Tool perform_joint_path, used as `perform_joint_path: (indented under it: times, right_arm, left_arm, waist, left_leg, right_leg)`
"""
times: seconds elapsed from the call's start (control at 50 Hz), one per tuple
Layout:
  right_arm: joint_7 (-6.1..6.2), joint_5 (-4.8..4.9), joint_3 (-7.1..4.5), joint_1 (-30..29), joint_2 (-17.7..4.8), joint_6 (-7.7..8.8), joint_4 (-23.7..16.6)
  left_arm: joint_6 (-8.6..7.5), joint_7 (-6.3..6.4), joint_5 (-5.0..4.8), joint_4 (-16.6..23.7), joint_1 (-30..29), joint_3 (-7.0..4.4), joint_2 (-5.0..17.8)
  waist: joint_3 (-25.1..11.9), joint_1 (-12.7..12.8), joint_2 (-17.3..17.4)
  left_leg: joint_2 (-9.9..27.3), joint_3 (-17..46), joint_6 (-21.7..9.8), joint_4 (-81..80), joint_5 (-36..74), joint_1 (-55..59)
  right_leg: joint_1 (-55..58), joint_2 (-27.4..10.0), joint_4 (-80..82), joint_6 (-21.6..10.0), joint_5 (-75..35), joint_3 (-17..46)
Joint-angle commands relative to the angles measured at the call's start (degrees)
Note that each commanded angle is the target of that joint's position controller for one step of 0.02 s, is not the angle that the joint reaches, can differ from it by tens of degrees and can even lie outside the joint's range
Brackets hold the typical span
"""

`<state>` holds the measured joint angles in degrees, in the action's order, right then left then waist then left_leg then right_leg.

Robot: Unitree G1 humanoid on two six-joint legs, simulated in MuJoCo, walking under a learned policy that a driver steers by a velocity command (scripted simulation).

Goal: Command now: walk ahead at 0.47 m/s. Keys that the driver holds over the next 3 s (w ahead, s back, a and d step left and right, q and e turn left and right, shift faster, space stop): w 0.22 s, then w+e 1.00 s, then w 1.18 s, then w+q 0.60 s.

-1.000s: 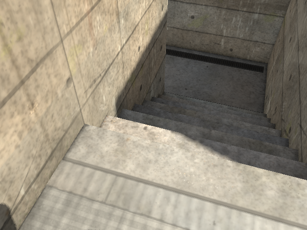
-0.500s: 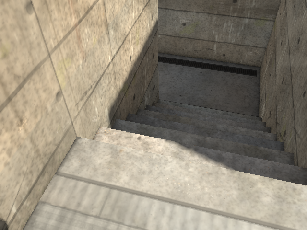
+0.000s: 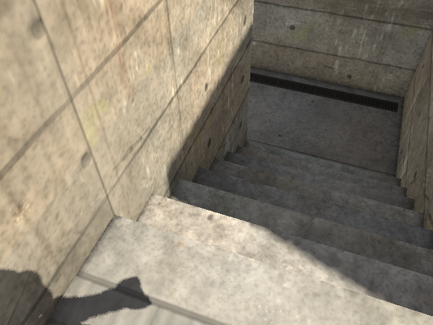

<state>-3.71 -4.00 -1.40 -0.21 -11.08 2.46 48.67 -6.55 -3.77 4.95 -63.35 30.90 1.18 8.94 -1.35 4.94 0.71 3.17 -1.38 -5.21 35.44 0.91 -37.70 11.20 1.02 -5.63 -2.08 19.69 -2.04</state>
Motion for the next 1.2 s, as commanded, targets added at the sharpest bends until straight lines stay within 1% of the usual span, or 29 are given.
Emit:
perform_joint_path:
  times: [0.02, 0.08, 0.1, 0.12, 0.14, 0.16, 0.22, 0.34, 0.46, 0.58, 0.64, 0.66, 0.68, 0.7, 0.72, 0.76, 0.8, 0.86, 0.92, 0.98, 1.0, 1.04, 1.06, 1.08, 1.1, 1.12, 1.16, 1.18, 1.2]
  right_arm:
    - [0.16, 0.91, -0.79, -8.8, -5.1, 0.18, -5.4]
    - [1.2, 2.95, -2.52, 7.5, -9.7, 1.02, -1.0]
    - [1.39, 3.15, -1.87, 21.3, -9.4, 1.19, 2.3]
    - [2.03, 0.95, -2.23, 38.4, -10.3, 0.91, 7.7]
    - [2.38, -1.2, -2.73, 41.8, -10.8, 2.72, 10.7]
    - [2.78, -0.02, -3.27, 30.0, -11.4, 3.96, 8.3]
    - [3.13, 1.06, 0.0, 18.4, 0.0, 3.76, 5.7]
    - [2.7, -2.25, -0.06, 23.8, -1.3, 6.04, 7.4]
    - [1.36, -1.26, 0.09, 31.6, -5.4, 5.7, 10.7]
    - [1.95, -1.19, -1.01, 32.1, -7.8, 3.71, 11.7]
    - [2.47, -2.16, -1.86, 31.7, -9.6, 3.53, 10.8]
    - [1.96, -3.57, -0.06, 37.0, -5.2, 4.13, 9.9]
    - [-0.6, -2.8, 1.83, 33.1, -3.0, 4.63, 7.7]
    - [-0.92, 0.23, 0.67, 19.5, -4.2, 4.72, 3.7]
    - [0.4, 0.88, 0.61, 14.2, -5.6, 4.73, 2.1]
    - [3.46, -1.58, 1.61, 16.0, -3.3, 3.98, 1.1]
    - [4.55, -1.23, 2.17, 18.0, -1.5, 2.45, -0.3]
    - [4.43, -0.51, 2.04, 16.6, -3.7, 2.03, -2.4]
    - [1.36, -1.62, 3.71, 20.3, -0.4, 1.57, -1.3]
    - [2.24, -1.68, 2.27, 21.2, -4.1, 2.56, -4.7]
    - [3.52, -1.62, 1.85, 23.3, -4.5, 2.34, -5.3]
    - [5.33, -0.54, -0.07, 47.2, -7.5, 1.86, 0.5]
    - [5.44, 0.34, -1.16, 53.1, -11.2, 1.89, 3.0]
    - [4.16, 0.49, 0.12, 42.1, -13.4, 3.6, -0.1]
    - [2.23, -0.87, 0.58, 31.2, -11.1, 4.21, -1.4]
    - [1.46, 0.54, 2.26, 26.7, -4.2, 4.43, -1.4]
    - [2.7, -0.16, 4.69, 17.1, 4.8, 4.38, -2.4]
    - [3.55, -0.82, 4.18, 16.4, 1.5, 4.56, -3.4]
    - [5.45, -1.21, 4.75, 18.8, 3.0, 5.03, -2.9]
  left_arm:
    - [0.38, -0.06, 0.52, 1.9, 1.7, -1.85, 10.5]
    - [0.65, 0.23, 1.44, 2.2, 4.0, -3.22, 13.3]
    - [0.06, -0.18, 2.57, 2.6, 14.2, -1.14, 6.1]
    - [0.15, -1.82, 1.76, 4.0, 10.0, -0.37, 3.7]
    - [0.01, -1.99, -1.66, 8.5, -5.0, -2.36, 6.2]
    - [-0.46, -0.45, -2.18, 10.2, -11.6, -3.18, 7.5]
    - [0.82, 2.21, 0.82, 11.2, -10.3, -1.8, 1.6]
    - [2.87, -0.07, -1.23, 12.3, -14.9, -2.1, 2.2]
    - [4.32, -0.83, -1.81, 15.0, -24.1, -2.97, 4.5]
    - [4.12, -0.24, -2.46, 17.6, -30.9, -4.13, 5.3]
    - [1.61, 1.53, -4.14, 13.4, -15.9, -7.02, 11.1]
    - [0.82, 2.17, -4.36, 9.6, -2.2, -8.09, 15.3]
    - [0.98, 2.28, -3.19, 5.2, 12.1, -7.56, 15.6]
    - [-0.25, 2.3, -1.56, 3.0, 14.4, -8.71, 15.4]
    - [-1.09, 2.3, -2.78, 4.8, 6.0, -8.78, 14.7]
    - [-0.58, 1.81, -3.14, 7.2, -5.6, -5.54, 6.3]
    - [-0.69, 1.24, -2.75, 10.4, -11.6, -3.94, 4.1]
    - [-1.49, 1.27, -1.81, 12.4, -10.6, -4.32, 8.5]
    - [-0.8, 1.68, 1.51, 10.7, -5.1, -3.83, 9.9]
    - [-1.65, 2.71, 0.75, 11.1, -1.5, -3.44, 8.8]
    - [-2.33, 2.62, 0.6, 12.7, -4.6, -3.67, 9.4]
    - [-3.85, 0.18, -0.26, 21.3, -23.3, -5.76, 14.9]
    - [-3.74, -2.62, -1.12, 20.7, -20.7, -5.07, 8.7]
    - [-3.81, -4.0, -1.75, 20.5, -9.4, -3.51, 1.7]
    - [-2.29, -3.35, -1.59, 21.6, -9.1, -3.17, 2.5]
    - [0.11, -0.95, 0.28, 20.7, -12.4, -3.15, 5.4]
    - [3.45, 2.35, 3.22, 17.0, -6.2, -0.53, 2.2]
    - [2.58, 1.73, 3.96, 15.0, -3.8, -0.4, 1.6]
    - [1.64, 0.57, 4.08, 14.3, -6.1, -0.31, 2.9]
  waist:
    - [6.7, -3.1, -6.2]
    - [-4.3, -9.6, -5.2]
    - [-21.5, -9.9, 4.4]
    - [-26.0, -15.9, 9.1]
    - [-11.1, -17.6, 5.0]
    - [0.9, -13.7, 2.8]
    - [0.7, -4.6, -0.3]
    - [2.5, -4.0, 1.1]
    - [2.4, -5.8, 2.4]
    - [3.6, -5.3, 4.1]
    - [-2.1, -0.2, 3.6]
    - [-13.9, 0.8, -5.9]
    - [-22.9, 6.4, -11.4]
    - [-11.6, 10.0, -4.1]
    - [-2.1, 7.6, -3.8]
    - [-1.2, -1.0, -1.9]
    - [-0.2, -5.7, -2.4]
    - [0.2, -5.7, -1.4]
    - [0.7, -6.0, -5.7]
    - [-0.6, -6.9, -3.2]
    - [-1.3, -9.4, -3.4]
    - [-3.9, -23.7, 4.0]
    - [-3.9, -23.4, 12.6]
    - [-4.7, -9.1, 3.1]
    - [3.6, -6.4, 0.3]
    - [2.2, -6.1, -0.8]
    - [-1.5, 0.4, -2.0]
    - [1.1, 1.5, 2.2]
    - [2.9, -0.9, -0.8]
  left_leg:
    - [-2.6, -2.6, -1.9, -1.8, -4.5, 2.6]
    - [-6.0, -5.1, -5.0, 0.3, 1.0, 34.0]
    - [6.2, 13.3, -16.1, 0.9, 2.3, 66.9]
    - [17.7, 36.2, -22.5, -10.8, -0.3, 77.6]
    - [15.8, 36.5, -15.9, -16.6, -8.7, 65.0]
    - [15.4, 30.0, -12.8, -19.5, -12.8, 46.9]
    - [12.2, 17.8, -12.7, -24.6, 0.0, 24.9]
    - [9.8, 2.4, -11.6, -29.1, 10.4, 22.2]
    - [10.4, -4.9, -7.7, -25.1, 29.2, 35.5]
    - [12.4, -9.2, -4.4, -19.4, 35.3, 44.2]
    - [9.3, -12.6, -0.6, 0.0, 42.2, 34.0]
    - [5.1, -10.6, 5.9, 18.1, 21.0, 10.8]
    - [-5.7, -4.5, 8.9, 38.2, -36.6, -2.9]
    - [-4.5, 5.2, 5.8, 43.9, -34.6, -13.3]
    - [-0.7, 7.8, 5.4, 46.3, -31.8, -15.7]
    - [2.3, 8.3, 3.4, 39.2, -24.8, -3.6]
    - [2.8, 7.1, 4.3, 35.6, -26.5, 4.3]
    - [1.2, 2.4, 6.4, 22.6, -18.7, 9.8]
    - [0.1, -1.9, 6.3, 31.2, -1.2, 18.6]
    - [-2.1, -1.2, 6.8, 33.7, -13.9, 13.3]
    - [-3.3, -0.4, 6.6, 31.8, -18.7, 17.3]
    - [-8.5, -4.4, 6.0, 20.3, -18.6, 40.6]
    - [2.5, 12.9, -3.5, 6.9, -10.1, 44.7]
    - [18.1, 36.7, -18.7, 1.3, 31.3, 38.5]
    - [29.2, 45.4, -24.7, -2.1, 25.2, 30.5]
    - [28.9, 44.7, -22.8, -1.1, 16.3, 25.1]
    - [14.6, 25.0, -12.2, 4.8, 3.8, 11.8]
    - [9.5, 15.3, -7.9, 8.1, 2.4, -3.4]
    - [5.3, 9.0, -4.1, 10.2, -13.1, -6.5]
  right_leg:
    - [-3.4, -16.6, -1.6, -10.5, -40.6, 3.6]
    - [-12.8, -10.7, -24.2, -4.2, -61.3, -1.8]
    - [-34.7, -3.7, -43.7, -0.4, -40.4, -1.1]
    - [-47.3, 5.0, -63.3, 1.3, 11.0, 2.6]
    - [-55.6, 2.4, -74.9, -1.5, 10.9, 9.8]
    - [-57.1, -3.4, -74.5, -3.1, 4.8, 9.9]
    - [-42.7, -8.9, -67.6, -4.6, -2.9, 9.4]
    - [-50.0, -10.0, -49.1, -2.7, -20.0, 5.3]
    - [-52.3, -6.2, -33.3, -0.6, -29.4, 3.8]
    - [-47.8, -2.3, -29.6, -2.8, -14.0, -0.2]
    - [-22.4, 4.2, -30.1, -7.9, -20.9, -1.7]
    - [8.5, -4.0, -31.9, -18.3, -27.6, 14.0]
    - [22.5, -16.9, -19.6, -26.9, -27.3, 39.8]
    - [16.3, -15.3, -15.1, -20.1, -18.5, 37.5]
    - [3.1, -15.3, -14.9, -18.0, -14.8, 33.7]
    - [-18.4, -12.3, -12.1, -17.6, -14.3, 28.1]
    - [-33.6, -10.7, -9.5, -18.0, -16.3, 25.1]
    - [-43.2, -4.9, -10.0, -14.3, -15.8, 18.1]
    - [-54.0, -1.4, -19.6, -12.7, -14.4, 16.6]
    - [-47.0, -2.8, -35.2, -13.6, -25.1, 22.9]
    - [-48.5, -3.2, -41.3, -12.9, -34.3, 24.5]
    - [-61.8, 0.3, -62.5, -12.6, -45.3, 21.6]
    - [-69.0, 7.1, -84.8, -10.7, -19.6, 17.8]
    - [-73.6, 8.8, -95.0, -7.3, 10.3, 14.9]
    - [-86.1, 3.7, -95.9, -4.4, 9.5, 18.3]
    - [-86.9, -2.5, -91.8, -1.1, 6.1, 18.0]
    - [-72.0, -6.4, -74.3, 3.4, -7.1, 12.7]
    - [-56.1, -4.5, -74.4, 3.9, -12.8, 6.2]
    - [-53.9, -5.9, -66.2, 4.0, -30.5, 5.7]
